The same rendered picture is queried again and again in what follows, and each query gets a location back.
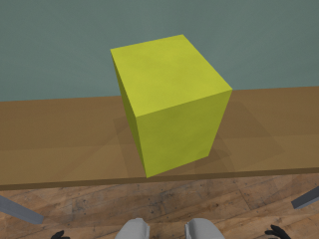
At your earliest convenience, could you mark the robot thigh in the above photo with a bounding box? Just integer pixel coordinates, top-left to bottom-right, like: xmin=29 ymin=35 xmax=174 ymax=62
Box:
xmin=115 ymin=219 xmax=151 ymax=239
xmin=184 ymin=218 xmax=225 ymax=239

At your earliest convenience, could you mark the right robot thigh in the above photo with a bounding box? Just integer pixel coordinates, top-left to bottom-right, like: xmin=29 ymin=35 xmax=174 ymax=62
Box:
xmin=184 ymin=218 xmax=225 ymax=239

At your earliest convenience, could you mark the carton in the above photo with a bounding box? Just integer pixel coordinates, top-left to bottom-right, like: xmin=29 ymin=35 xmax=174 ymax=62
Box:
xmin=110 ymin=34 xmax=232 ymax=178

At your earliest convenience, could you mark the table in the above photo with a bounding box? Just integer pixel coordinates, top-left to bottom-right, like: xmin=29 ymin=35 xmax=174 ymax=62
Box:
xmin=0 ymin=86 xmax=319 ymax=225

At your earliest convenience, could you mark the right robot hand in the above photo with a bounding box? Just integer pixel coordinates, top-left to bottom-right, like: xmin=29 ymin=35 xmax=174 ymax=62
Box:
xmin=264 ymin=224 xmax=291 ymax=239

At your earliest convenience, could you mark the left robot thigh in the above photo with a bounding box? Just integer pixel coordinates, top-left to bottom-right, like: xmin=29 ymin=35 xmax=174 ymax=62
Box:
xmin=115 ymin=219 xmax=151 ymax=239

